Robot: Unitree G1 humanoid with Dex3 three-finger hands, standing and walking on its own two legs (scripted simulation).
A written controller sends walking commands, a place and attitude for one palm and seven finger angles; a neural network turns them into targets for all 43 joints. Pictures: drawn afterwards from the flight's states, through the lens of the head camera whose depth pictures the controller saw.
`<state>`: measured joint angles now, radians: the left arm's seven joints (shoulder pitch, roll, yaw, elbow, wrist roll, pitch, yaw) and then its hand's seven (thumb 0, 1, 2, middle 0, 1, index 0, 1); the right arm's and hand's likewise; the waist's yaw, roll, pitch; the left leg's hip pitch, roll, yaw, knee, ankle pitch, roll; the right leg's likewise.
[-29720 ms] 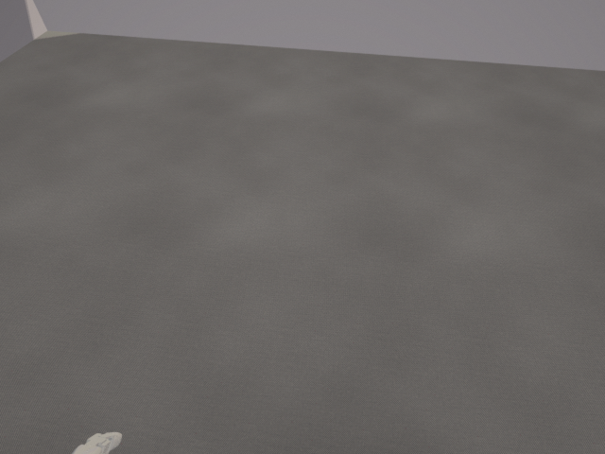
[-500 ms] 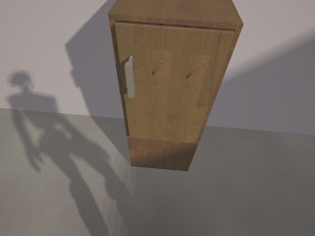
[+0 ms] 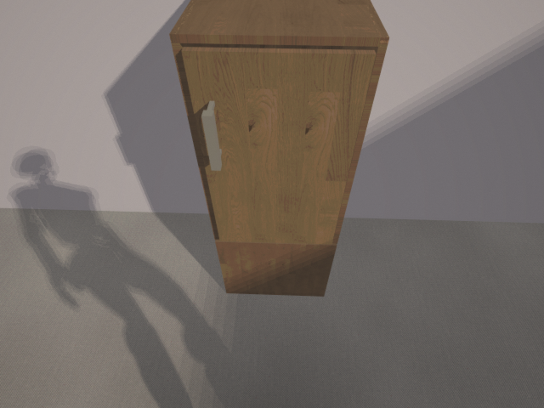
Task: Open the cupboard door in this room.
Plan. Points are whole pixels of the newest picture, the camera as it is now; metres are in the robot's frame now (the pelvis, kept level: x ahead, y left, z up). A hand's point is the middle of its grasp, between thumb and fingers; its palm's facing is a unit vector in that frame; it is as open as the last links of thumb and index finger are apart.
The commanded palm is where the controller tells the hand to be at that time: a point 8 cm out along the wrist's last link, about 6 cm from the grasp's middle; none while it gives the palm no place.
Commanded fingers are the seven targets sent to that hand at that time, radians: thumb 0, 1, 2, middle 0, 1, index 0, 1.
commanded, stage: look again from close up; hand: left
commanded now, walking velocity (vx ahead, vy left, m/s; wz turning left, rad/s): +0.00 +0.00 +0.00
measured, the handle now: (214, 136) +0.62 +0.16 +0.05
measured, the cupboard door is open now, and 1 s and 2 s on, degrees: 0 0 0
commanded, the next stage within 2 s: shuffle to correct the standing spot in 0.12 s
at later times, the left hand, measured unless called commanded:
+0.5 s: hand out of the picture +0.01 +0.16 -0.18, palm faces +0.03 -0.98 -0.17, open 7.4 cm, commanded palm none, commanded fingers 0.00 0.90 0.90 -0.20 -0.30 -0.20 -0.30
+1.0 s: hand out of the picture +0.13 +0.16 -0.17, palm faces +0.04 -0.97 -0.24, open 7.3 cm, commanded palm none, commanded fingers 0.00 0.90 0.90 -0.20 -0.30 -0.20 -0.30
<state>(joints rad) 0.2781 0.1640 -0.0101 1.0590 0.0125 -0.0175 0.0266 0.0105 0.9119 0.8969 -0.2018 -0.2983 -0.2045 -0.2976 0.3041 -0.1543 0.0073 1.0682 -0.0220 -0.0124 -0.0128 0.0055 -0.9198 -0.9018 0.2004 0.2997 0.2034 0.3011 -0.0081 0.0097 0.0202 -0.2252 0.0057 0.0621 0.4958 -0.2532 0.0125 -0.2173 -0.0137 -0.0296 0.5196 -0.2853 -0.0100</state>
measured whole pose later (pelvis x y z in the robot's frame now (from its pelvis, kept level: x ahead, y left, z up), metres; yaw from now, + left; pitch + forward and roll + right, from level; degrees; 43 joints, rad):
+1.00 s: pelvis +0.09 -0.03 +0.00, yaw +0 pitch +0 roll +1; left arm 0.22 0.18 0.05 1.00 0.03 0.01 0.03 0.01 0.92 0.90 -0.20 -0.30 -0.20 -0.30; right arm 0.16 -0.16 -0.04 1.01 -0.03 0.00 -0.04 0.00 -0.93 -0.90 0.20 0.30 0.21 0.30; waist 0.02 0.00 0.09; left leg -0.23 0.04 0.11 0.54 -0.31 0.00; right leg -0.32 -0.05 -0.06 0.64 -0.30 0.00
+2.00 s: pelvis +0.08 -0.03 +0.00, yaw +0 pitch -1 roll +0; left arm 0.30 0.14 0.00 1.10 0.01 -0.02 0.03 0.01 0.91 0.90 -0.20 -0.30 -0.21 -0.30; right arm 0.35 -0.14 0.01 1.06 -0.02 -0.02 -0.02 0.01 -0.92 -0.90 0.20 0.30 0.20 0.30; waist -0.01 0.04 0.00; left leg -0.19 -0.01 0.06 0.49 -0.29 0.02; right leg -0.25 -0.05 -0.06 0.51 -0.25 0.00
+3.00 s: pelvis +0.06 -0.05 -0.07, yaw +2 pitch +12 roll -2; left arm 0.30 0.28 0.27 0.06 -0.33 -0.34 -0.42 0.01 0.30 0.64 -0.24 -0.68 -0.25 -0.68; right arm 0.22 -0.18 0.04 0.57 0.03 -0.23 -0.05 0.01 -0.90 -0.90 0.20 0.30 0.21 0.30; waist 0.02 0.03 -0.09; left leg -0.77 0.04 -0.03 1.09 -0.52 -0.01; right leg -0.78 -0.02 -0.14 1.03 -0.46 -0.04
